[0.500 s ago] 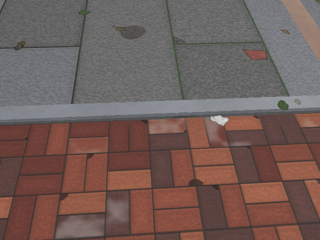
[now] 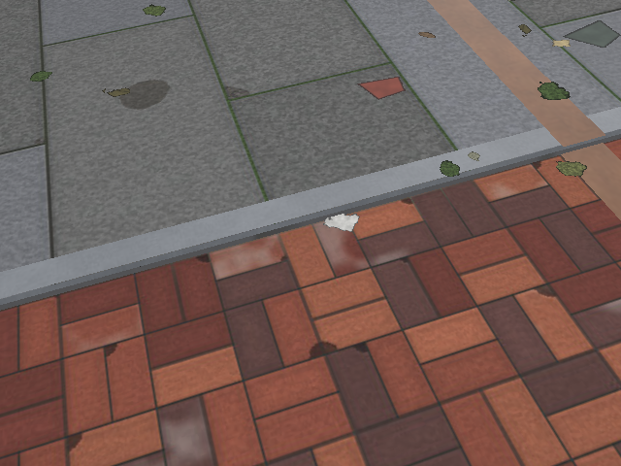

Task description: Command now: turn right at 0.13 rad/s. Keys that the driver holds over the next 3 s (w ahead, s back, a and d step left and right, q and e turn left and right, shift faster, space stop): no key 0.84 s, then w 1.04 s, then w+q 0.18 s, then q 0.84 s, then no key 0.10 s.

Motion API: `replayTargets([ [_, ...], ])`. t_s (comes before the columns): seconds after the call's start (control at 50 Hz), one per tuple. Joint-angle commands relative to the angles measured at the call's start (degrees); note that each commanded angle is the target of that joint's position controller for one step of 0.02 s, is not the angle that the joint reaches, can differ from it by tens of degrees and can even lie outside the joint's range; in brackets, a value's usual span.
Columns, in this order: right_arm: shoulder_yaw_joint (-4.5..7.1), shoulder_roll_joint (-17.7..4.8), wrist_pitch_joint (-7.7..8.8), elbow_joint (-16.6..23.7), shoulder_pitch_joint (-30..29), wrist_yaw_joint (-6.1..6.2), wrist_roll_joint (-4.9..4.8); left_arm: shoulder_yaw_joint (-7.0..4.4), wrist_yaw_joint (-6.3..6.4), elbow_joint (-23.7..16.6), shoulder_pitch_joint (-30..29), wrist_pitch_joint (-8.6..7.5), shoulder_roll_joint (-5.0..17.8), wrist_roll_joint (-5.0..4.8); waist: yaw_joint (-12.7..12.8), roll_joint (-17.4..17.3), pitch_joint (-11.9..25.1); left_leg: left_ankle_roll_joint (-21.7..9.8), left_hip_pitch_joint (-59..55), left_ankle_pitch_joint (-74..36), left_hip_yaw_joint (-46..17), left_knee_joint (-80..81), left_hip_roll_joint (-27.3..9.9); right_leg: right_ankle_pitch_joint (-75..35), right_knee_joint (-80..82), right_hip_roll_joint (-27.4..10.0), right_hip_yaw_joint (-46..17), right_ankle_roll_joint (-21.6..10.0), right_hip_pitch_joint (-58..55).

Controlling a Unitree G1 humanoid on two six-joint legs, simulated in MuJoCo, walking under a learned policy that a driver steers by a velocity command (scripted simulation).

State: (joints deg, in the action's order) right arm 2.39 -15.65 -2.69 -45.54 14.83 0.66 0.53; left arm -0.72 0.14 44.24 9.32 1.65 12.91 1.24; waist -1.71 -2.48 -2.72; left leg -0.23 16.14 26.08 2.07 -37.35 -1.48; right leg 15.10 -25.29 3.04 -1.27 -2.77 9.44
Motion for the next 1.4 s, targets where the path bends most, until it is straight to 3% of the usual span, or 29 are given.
replayTargets([
  [0.02, 1.35, -5.26, 0.17, 2.77, -0.78, -0.09, 0.10, -1.04, 1.26, -1.98, -1.65, -1.54, 7.57, -0.12, 0.77, 11.82, 1.81, 0.43, 3.79, -0.29, -3.10, -3.90, -0.44, -30.37, 8.62, -15.30, -11.95, -7.70, -3.56],
  [0.08, 0.78, -3.58, 0.29, 0.24, 1.47, -0.07, 0.27, -0.68, 1.40, -0.36, -0.88, -1.80, 7.09, -0.43, 0.73, 10.18, 4.28, 1.36, -0.06, -1.97, -2.27, -1.78, 0.52, -35.02, 6.40, -13.21, -8.44, -7.08, -4.38],
  [0.16, 0.11, -2.26, 0.40, -1.89, 1.73, 0.74, -0.05, -0.69, 1.52, 1.74, -1.69, -1.51, 7.42, -0.51, 0.32, 9.26, 3.02, 1.32, -6.36, -11.21, -1.20, 12.12, 0.93, -23.19, 5.25, -11.90, -9.33, -5.56, -0.83],
  [0.2, 0.10, -4.09, 1.41, -2.96, 2.26, 1.01, 0.87, -0.55, 1.42, 2.73, -0.70, -1.67, 6.71, -0.69, 0.56, 6.23, 3.43, 0.85, -13.91, -23.08, -5.91, 17.65, -3.42, -10.69, 5.84, -9.99, -10.00, -1.98, 4.34],
  [0.22, 0.54, -6.78, 1.87, -3.27, 0.96, 0.86, 0.73, -0.82, 1.10, 3.55, 1.84, -1.65, 6.59, -0.68, 3.17, 2.69, 1.71, -0.12, -12.35, -25.80, -7.95, 15.85, -5.38, -5.78, 7.27, -7.03, -8.50, -1.08, 5.19],
  [0.24, 0.66, -6.13, 2.00, -4.29, 0.05, 0.38, 0.06, -0.77, 1.04, 4.98, 1.55, -1.39, 6.15, -0.72, 2.48, -0.30, -0.04, -0.87, -7.11, -21.91, -7.57, 15.94, -4.68, -4.19, 8.12, -5.55, -6.79, -0.66, 2.07],
  [0.26, 0.17, -4.18, 2.29, -4.88, 0.21, 0.12, 0.18, -0.90, 1.14, 5.91, 0.84, -1.24, 6.63, -0.63, 1.57, -0.07, -0.75, -0.80, -5.36, -19.49, -7.45, 17.41, -4.26, -5.13, 7.02, -5.73, -6.68, -0.49, 0.05],
  [0.3, -0.02, -3.81, 2.63, -6.24, 0.29, 0.39, 0.33, -1.16, 1.11, 7.25, 0.87, -1.29, 6.89, -0.67, 1.61, -1.07, 0.00, -0.70, -5.37, -19.16, -7.36, 18.75, -3.80, -8.11, 5.95, -6.22, -6.60, -0.64, -1.56],
  [0.56, -0.77, -2.50, 2.83, -12.92, 0.83, 1.06, 0.13, -0.38, 1.68, 16.04, 4.50, -1.51, 5.33, -0.70, 1.48, 2.16, -0.44, -2.10, -7.05, -15.82, -7.93, 20.11, -3.85, -6.79, 7.74, -6.34, -5.98, 0.68, 0.52],
  [0.84, -1.70, -0.19, 2.99, -17.08, 2.41, 1.29, 0.02, 0.54, 2.15, 20.59, 8.12, -1.64, 3.09, -0.69, 1.73, 1.96, -1.02, -2.37, -5.92, -16.32, -7.84, 20.00, -3.27, -7.63, 6.96, -6.72, -5.38, 1.06, 0.82],
  [0.88, -1.28, -1.10, 2.71, -17.45, 3.31, 1.29, 0.12, 0.43, 2.13, 20.83, 8.95, -1.50, 3.00, -0.52, 1.61, 0.88, -0.18, -3.10, -5.55, -3.88, -8.23, 20.71, -2.28, 2.40, 5.35, -4.70, -3.87, 0.56, 1.53],
  [0.92, -0.29, -3.01, 1.95, -17.12, 4.34, 1.10, 0.23, -0.03, 1.80, 19.83, 8.52, -1.15, 3.34, 0.08, 1.01, -1.31, -3.00, -5.84, -2.95, 14.52, -11.50, 21.78, -2.95, 16.86, 0.31, -1.88, -1.88, -0.87, 7.50],
  [0.94, 0.03, -3.32, 1.73, -17.22, 5.89, 0.98, 0.28, 0.03, 1.50, 18.89, 7.39, -1.17, 2.50, 0.49, 0.18, -2.71, -5.36, -7.50, -2.66, 20.01, -15.24, 23.76, -5.22, 18.65, -2.83, -1.12, -1.03, -1.14, 11.68],
  [0.98, 0.86, -4.09, 1.80, -18.15, 9.07, 1.01, 0.46, 0.60, 0.84, 17.22, 6.05, -2.05, -0.46, 1.24, -0.57, -6.78, -6.44, -11.52, -3.74, 23.38, -24.66, 28.94, -12.70, 10.80, -12.50, -1.14, 3.52, -0.69, 14.91],
  [1.0, 1.02, -3.84, 2.08, -17.98, 8.81, 0.92, 0.59, 0.46, 0.56, 16.51, 5.51, -2.68, -0.02, 1.20, -0.32, -6.09, -6.39, -12.53, -2.25, 20.92, -26.23, 30.34, -14.44, 8.89, -14.92, -2.66, 3.39, -0.76, 14.41],
  [1.04, 1.42, -4.29, 2.73, -16.81, 5.46, 0.60, 0.74, 0.17, -0.02, 16.18, 7.39, -3.86, 0.22, 0.66, 2.01, -4.70, -5.32, -11.84, 0.03, 15.69, -22.69, 28.94, -13.15, 9.97, -11.62, -3.20, 3.66, -1.42, 10.08],
  [1.08, 1.63, -3.67, 3.04, -15.04, 0.09, 0.33, 0.01, -0.03, -0.03, 19.10, 16.11, -4.67, -1.10, -0.05, 6.61, -3.14, -5.05, -9.29, 10.08, 13.83, -15.02, 22.73, -7.68, 5.33, -0.85, -0.47, 5.62, -2.47, -5.73],
  [1.1, 1.36, -2.17, 3.48, -13.77, -2.19, 0.19, 0.16, -0.59, 0.44, 20.61, 21.03, -4.98, 0.41, 0.09, 8.53, 1.37, -5.49, -7.70, 16.17, 11.28, -10.86, 14.46, -4.26, 7.83, 4.62, -2.77, 0.68, -2.98, -12.55],
  [1.12, 0.08, 2.74, 4.18, -11.88, -3.57, -0.33, -0.10, -1.75, 1.06, 21.49, 27.36, -5.47, 5.36, 0.62, 10.16, 14.91, -2.75, -4.93, 23.47, 6.12, -1.48, -4.18, 2.87, 23.43, 16.17, -16.40, -21.00, -5.56, -18.35],
  [1.14, 0.35, 1.17, 4.57, -10.11, -4.93, -0.68, 1.31, -2.87, 0.92, 22.44, 29.99, -5.04, 9.18, 0.23, 9.74, 16.78, -5.44, -5.14, 29.82, 5.40, 0.16, -14.80, 4.00, 32.71, 21.43, -24.19, -34.91, -9.32, -15.35],
  [1.16, 0.73, -0.77, 4.97, -9.89, -5.29, -1.25, 2.11, -2.45, 0.93, 20.96, 24.78, -4.99, 7.02, 0.38, 6.38, 10.27, -8.92, -5.66, 30.27, 0.08, -2.80, -20.72, 0.33, 32.10, 21.10, -24.10, -33.71, -10.39, -10.18],
  [1.2, 0.51, 0.65, 5.96, -11.24, -3.10, -2.33, 1.42, -1.80, 0.58, 18.09, 18.13, -6.17, 4.36, -0.03, 2.79, 6.46, -8.10, -4.93, 27.60, -8.61, -3.26, -22.00, -2.09, 18.23, 21.44, -18.90, -23.18, -8.30, -8.06],
  [1.24, 0.82, 0.24, 5.97, -11.61, -3.13, -2.95, 1.81, -1.16, 0.80, 18.16, 18.67, -7.25, 2.35, -0.30, 2.23, 6.05, -5.62, -3.51, 26.12, -13.21, -1.37, -21.64, -2.41, 3.29, 20.76, -15.54, -14.97, -7.18, -10.06],
  [1.3, 0.62, 1.22, 5.26, -9.77, -7.09, -2.93, 1.60, -0.61, 0.91, 19.82, 23.39, -7.77, 1.45, -0.33, 2.83, 7.02, -4.23, -2.23, 28.15, -15.58, 1.21, -20.27, -1.76, -15.31, 18.06, -13.94, -8.70, -7.33, -12.82],
  [1.4, -0.74, 2.85, 5.04, -4.11, -19.55, -2.83, 0.76, -0.20, 1.22, 20.05, 24.88, -7.79, 2.20, -0.12, 4.86, 8.65, -5.94, -2.05, 22.47, -19.43, 5.21, -4.24, 0.55, -28.89, 17.33, -12.59, -3.78, -7.64, -9.77],
])
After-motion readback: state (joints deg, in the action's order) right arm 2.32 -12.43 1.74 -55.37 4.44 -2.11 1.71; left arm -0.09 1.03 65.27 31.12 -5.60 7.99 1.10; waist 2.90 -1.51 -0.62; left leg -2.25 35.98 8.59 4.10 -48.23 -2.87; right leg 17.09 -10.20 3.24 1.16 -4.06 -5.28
